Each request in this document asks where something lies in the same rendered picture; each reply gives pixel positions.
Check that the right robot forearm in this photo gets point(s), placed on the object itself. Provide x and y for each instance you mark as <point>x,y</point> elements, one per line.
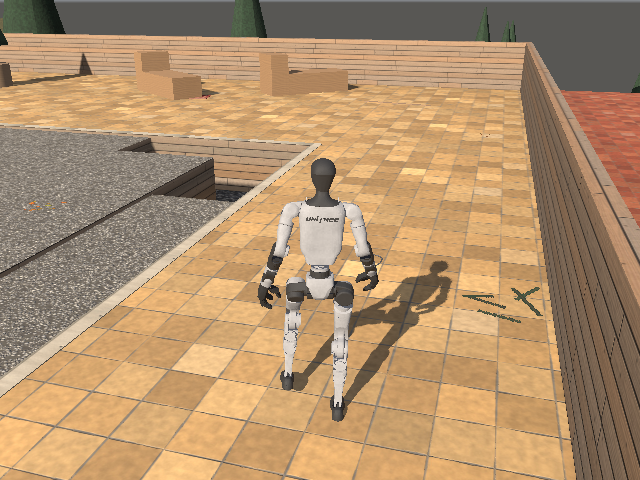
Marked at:
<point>369,263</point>

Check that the left robot forearm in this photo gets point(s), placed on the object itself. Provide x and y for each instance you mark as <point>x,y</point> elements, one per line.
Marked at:
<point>271,268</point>

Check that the robot torso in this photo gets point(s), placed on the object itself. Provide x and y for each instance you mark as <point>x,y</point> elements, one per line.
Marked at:
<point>321,236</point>

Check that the robot right hand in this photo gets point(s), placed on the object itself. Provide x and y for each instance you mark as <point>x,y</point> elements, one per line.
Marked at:
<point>363,276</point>

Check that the robot left upper arm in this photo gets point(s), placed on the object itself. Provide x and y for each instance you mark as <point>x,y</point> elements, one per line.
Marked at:
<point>289,211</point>

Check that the robot right upper arm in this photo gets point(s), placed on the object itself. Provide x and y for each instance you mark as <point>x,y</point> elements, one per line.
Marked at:
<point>353,212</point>

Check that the right robot thigh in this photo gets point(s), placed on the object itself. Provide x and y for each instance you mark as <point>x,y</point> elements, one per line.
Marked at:
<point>343,304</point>

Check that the robot left hand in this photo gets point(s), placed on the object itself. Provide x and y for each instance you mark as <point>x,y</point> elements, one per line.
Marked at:
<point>263,294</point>

